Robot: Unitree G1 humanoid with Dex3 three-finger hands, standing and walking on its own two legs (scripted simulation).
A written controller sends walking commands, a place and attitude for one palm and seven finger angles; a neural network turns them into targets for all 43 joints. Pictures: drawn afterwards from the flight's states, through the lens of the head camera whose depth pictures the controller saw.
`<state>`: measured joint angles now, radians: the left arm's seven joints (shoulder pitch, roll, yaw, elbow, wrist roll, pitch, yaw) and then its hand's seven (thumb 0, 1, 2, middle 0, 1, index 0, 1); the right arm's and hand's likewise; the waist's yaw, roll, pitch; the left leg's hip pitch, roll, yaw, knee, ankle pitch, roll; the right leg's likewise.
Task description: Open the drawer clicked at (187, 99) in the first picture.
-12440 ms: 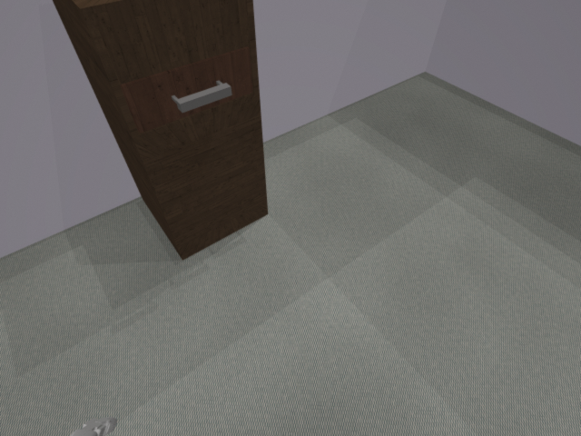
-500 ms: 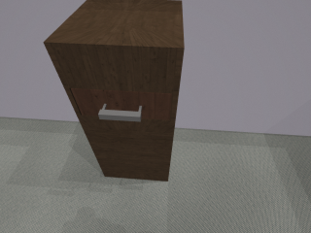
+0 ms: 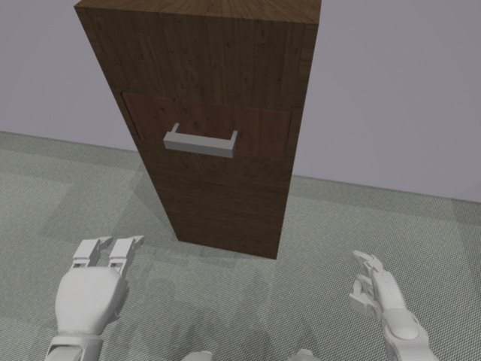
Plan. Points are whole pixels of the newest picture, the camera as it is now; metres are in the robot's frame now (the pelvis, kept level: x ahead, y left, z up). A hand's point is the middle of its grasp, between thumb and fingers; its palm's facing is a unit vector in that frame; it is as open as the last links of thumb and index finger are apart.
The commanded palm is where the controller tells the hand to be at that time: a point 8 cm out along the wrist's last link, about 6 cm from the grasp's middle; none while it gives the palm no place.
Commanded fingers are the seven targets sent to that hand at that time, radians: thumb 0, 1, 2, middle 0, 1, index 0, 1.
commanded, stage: raise the hand with hooked fingers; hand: left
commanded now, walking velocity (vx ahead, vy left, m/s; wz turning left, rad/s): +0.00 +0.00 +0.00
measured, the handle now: (202, 137) +0.56 +0.20 -0.01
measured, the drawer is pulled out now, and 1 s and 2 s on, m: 0.00 0.00 0.00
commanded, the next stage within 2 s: move the hooked fingers above the handle in 1.30 s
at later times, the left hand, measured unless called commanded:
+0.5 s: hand (114, 224) +0.28 +0.25 +0.07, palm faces +0.07 -0.08 -0.99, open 12.5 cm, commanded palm +0.25 +0.25 +0.13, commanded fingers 0.00 -0.41 0.34 -0.29 -1.14 -0.29 -1.14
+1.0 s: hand (108, 173) +0.33 +0.26 +0.14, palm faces +0.01 -0.05 -1.00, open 13.8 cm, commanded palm +0.30 +0.26 +0.18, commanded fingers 0.00 -0.50 0.30 -0.30 -1.20 -0.30 -1.20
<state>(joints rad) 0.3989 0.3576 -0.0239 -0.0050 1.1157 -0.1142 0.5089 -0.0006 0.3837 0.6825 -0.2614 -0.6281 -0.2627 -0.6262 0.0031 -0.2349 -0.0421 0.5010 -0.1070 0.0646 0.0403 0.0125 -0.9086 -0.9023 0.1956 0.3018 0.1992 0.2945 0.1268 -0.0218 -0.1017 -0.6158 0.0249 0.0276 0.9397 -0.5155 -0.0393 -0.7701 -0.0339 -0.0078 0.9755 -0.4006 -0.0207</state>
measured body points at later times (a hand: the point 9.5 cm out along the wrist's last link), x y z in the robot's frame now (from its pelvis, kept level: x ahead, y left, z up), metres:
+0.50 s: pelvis +0.02 +0.02 +0.04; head +0.06 -0.01 +0.48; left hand +0.27 +0.25 +0.13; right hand +0.20 -0.24 -0.08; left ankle -0.03 +0.15 -0.68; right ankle +0.05 -0.10 -0.68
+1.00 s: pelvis +0.02 +0.02 +0.05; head +0.04 -0.01 +0.50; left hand +0.32 +0.26 +0.19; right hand +0.22 -0.19 -0.06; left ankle -0.03 +0.15 -0.68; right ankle +0.05 -0.11 -0.68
